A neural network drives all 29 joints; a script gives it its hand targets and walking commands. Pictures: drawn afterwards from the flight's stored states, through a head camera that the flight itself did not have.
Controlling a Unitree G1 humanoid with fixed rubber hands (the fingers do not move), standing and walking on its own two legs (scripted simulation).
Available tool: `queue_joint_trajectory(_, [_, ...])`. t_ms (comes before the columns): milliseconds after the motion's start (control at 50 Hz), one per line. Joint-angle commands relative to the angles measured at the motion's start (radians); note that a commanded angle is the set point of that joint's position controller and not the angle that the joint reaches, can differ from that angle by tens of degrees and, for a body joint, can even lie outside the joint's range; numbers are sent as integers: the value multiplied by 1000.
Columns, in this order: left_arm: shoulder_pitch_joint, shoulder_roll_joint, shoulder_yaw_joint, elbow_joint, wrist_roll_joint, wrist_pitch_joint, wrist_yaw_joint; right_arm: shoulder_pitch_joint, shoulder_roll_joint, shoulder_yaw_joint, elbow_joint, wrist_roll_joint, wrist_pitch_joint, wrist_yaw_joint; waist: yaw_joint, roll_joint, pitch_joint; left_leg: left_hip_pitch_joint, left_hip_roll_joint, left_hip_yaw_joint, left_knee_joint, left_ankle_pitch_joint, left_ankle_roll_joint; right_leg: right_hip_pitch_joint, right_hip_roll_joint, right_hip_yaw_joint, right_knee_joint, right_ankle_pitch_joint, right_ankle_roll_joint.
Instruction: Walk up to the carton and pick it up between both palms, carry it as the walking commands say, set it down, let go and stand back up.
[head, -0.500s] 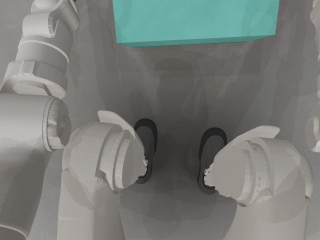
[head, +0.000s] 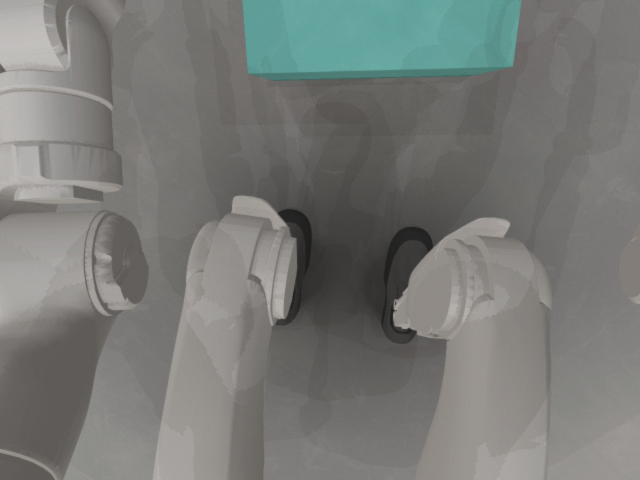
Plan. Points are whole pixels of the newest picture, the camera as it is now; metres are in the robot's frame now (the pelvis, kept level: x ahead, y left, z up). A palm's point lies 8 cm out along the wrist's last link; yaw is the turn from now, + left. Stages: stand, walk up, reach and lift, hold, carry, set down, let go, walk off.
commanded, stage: set down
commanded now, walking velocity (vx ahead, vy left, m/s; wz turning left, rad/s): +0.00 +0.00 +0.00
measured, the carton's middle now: out of the picture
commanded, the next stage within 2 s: let go in 0.88 s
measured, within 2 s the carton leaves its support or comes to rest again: neither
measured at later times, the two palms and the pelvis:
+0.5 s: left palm out of the picture +0.56 +0.23 +0.01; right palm out of the picture +0.59 -0.24 +0.01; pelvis -0.01 +0.01 +0.13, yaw -1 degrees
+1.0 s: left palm out of the picture +0.54 +0.22 +0.11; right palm out of the picture +0.58 -0.24 +0.11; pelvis +0.02 +0.00 +0.25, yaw -1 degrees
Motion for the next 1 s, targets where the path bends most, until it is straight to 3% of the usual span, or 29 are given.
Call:
queue_joint_trajectory(0, [-278, 209, 23, -215, -18, 22, -10, -389, -258, -103, -244, -20, 8, 16, 13, -140, -2038, 657, -24, -8, -289, 489, -11, 920, 54, 69, -287, 536, 3])
queue_joint_trajectory(60, [-321, 229, 58, -249, -4, 49, -5, -411, -283, -96, -256, 0, 34, 27, 47, -126, -2101, 705, -28, 7, -338, 485, -17, 981, 53, 84, -348, 534, -6])
queue_joint_trajectory(80, [-317, 241, 47, -259, -13, 63, -1, -402, -283, -101, -254, 1, 44, 34, 26, -146, -2117, 730, -25, -4, -367, 472, -10, 985, 56, 68, -376, 498, 1])
queue_joint_trajectory(140, [-349, 241, 32, -269, -12, 93, 0, -422, -284, -81, -206, 9, 70, 54, 37, -131, -2122, 801, -21, -4, -424, 452, -14, 973, 54, 51, -442, 434, -3])
queue_joint_trajectory(160, [-358, 239, 17, -249, -9, 104, 1, -454, -314, -91, -207, 7, 75, 54, 43, -77, -2095, 853, -19, -5, -445, 448, -18, 926, 57, 51, -460, 403, -5])
queue_joint_trajectory(220, [-384, 236, 20, -293, 1, 127, 10, -457, -323, -88, -181, 21, 97, 69, 68, -54, -2130, 945, -26, -10, -498, 454, -24, 951, 60, 48, -507, 399, -9])
queue_joint_trajectory(300, [-382, 230, 28, -302, -14, 140, 6, -468, -348, -113, -204, -17, 94, 85, 24, -113, -2158, 957, -23, -22, -553, 486, -24, 1024, 62, 37, -568, 443, -6])
queue_joint_trajectory(320, [-360, 211, 29, -251, -6, 140, 2, -442, -304, -89, -105, -3, 104, 90, 42, -119, -2109, 925, -27, -7, -596, 474, -23, 1047, 56, 57, -594, 442, -6])
queue_joint_trajectory(360, [-310, 215, 42, -247, 0, 146, -1, -423, -317, -91, -143, -13, 101, 99, 51, -140, -2144, 1004, -23, -16, -625, 509, -21, 1070, 60, 42, -622, 465, -1])
queue_joint_trajectory(380, [-341, 175, 1, -251, -15, 146, -1, -424, -323, -121, -111, -29, 95, 100, 4, -122, -2110, 996, -24, -25, -656, 525, -28, 1057, 68, 34, -642, 471, 0])
queue_joint_trajectory(400, [-306, 186, 36, -215, 18, 145, -6, -404, -294, -102, -86, -22, 99, 105, 58, -127, -2132, 1031, -35, -9, -666, 529, -24, 1086, 64, 49, -658, 480, 1])
queue_joint_trajectory(420, [-299, 173, 26, -263, -3, 137, -10, -402, -338, -141, -135, -48, 90, 104, 18, -146, -2151, 1014, -31, -14, -680, 536, -28, 1142, 61, 53, -669, 513, -5])
queue_joint_trajectory(460, [-289, 173, 28, -301, 17, 138, -2, -385, -324, -147, -157, -35, 81, 115, 40, -103, -2201, 1149, -31, -34, -719, 651, -26, 1112, 73, 30, -689, 549, 5])
queue_joint_trajectory(480, [-300, 191, 46, -371, 9, 127, -5, -403, -364, -172, -242, -37, 68, 110, 26, -101, -2240, 1166, -27, -26, -706, 658, -30, 1142, 68, 51, -714, 561, -4])
queue_joint_trajectory(500, [-264, 196, 64, -383, 26, 122, -5, -374, -344, -155, -245, -31, 69, 104, 52, -91, -2245, 1162, -32, -5, -721, 681, -36, 1226, 64, 70, -736, 635, -7])
queue_joint_trajectory(520, [-267, 206, 52, -373, 11, 126, -3, -379, -340, -162, -259, -44, 69, 105, 25, -147, -2227, 1146, -32, -29, -759, 657, -21, 1247, 69, 48, -744, 623, 6])
queue_joint_trajectory(580, [-294, 167, 4, -413, 7, 141, -5, -389, -323, -123, -231, -31, 83, 115, 37, -109, -2216, 1174, -32, -11, -828, 639, -32, 1328, 66, 66, -809, 624, -4])
queue_joint_trajectory(620, [-250, 176, 31, -408, 7, 140, -6, -364, -317, -132, -257, -48, 84, 110, 21, -165, -2249, 1140, -36, -13, -861, 657, -24, 1434, 63, 82, -829, 690, -5])
queue_joint_trajectory(700, [-185, 191, 52, -401, 47, 128, -13, -331, -300, -140, -296, -50, 74, 94, 44, -143, -2275, 1181, -38, -11, -938, 686, -18, 1570, 59, 114, -898, 794, 9])
queue_joint_trajectory(740, [-146, 187, 41, -350, 36, 125, -17, -291, -284, -147, -223, -72, 72, 99, 30, -157, -2208, 1204, -31, -22, -986, 678, -14, 1531, 52, 104, -933, 742, 13])
queue_joint_trajectory(760, [-145, 158, 39, -296, 49, 120, -21, -286, -247, -114, -150, -71, 72, 103, 60, -132, -2148, 1190, -33, -11, -1009, 670, -18, 1528, 48, 123, -957, 737, 8])
queue_joint_trajectory(780, [-146, 138, 18, -269, 52, 116, -20, -281, -238, -114, -126, -82, 61, 103, 39, -125, -2112, 1193, -26, -33, -1024, 661, -17, 1499, 51, 107, -965, 719, 11])
queue_joint_trajectory(820, [-73, 109, 23, -201, 79, 92, -29, -220, -170, -88, -74, -82, 42, 114, 64, -134, -2011, 1219, -20, -37, -1055, 681, -19, 1447, 50, 95, -988, 706, 14])
queue_joint_trajectory(840, [-79, 104, 31, -201, 97, 80, -31, -204, -179, -97, -54, -84, 30, 116, 82, -80, -2043, 1304, -18, -36, -1035, 734, -26, 1411, 50, 112, -995, 728, 13])
queue_joint_trajectory(900, [-39, 62, 39, -141, 123, 22, -42, -158, -130, -112, -16, -135, -19, 95, 60, -87, -2006, 1262, -18, -33, -1043, 725, -33, 1432, 35, 123, -1018, 771, 12])
queue_joint_trajectory(920, [-59, 92, 36, -202, 121, 2, -53, -167, -126, -121, -75, -151, -31, 78, 43, -130, -2057, 1235, -14, -34, -1033, 747, -28, 1500, 32, 126, -1010, 832, 18])
queue_joint_trajectory(940, [-46, 143, 64, -245, 149, -17, -55, -149, -117, -107, -139, -140, -44, 65, 79, -135, -2150, 1255, -27, -24, -1021, 778, -18, 1581, 25, 137, -1004, 915, 31])
queue_joint_trajectory(960, [-50, 114, 20, -203, 130, -19, -66, -128, -89, -96, -115, -144, -44, 50, 38, -166, -2120, 1188, -21, -24, -1033, 727, -16, 1641, 19, 136, -1002, 929, 34])
queue_joint_trajectory(980, [-15, 146, 27, -219, 145, -24, -74, -129, -88, -100, -188, -148, -45, 28, 52, -157, -2169, 1189, -26, -20, -1027, 735, -12, 1701, 20, 142, -990, 961, 35])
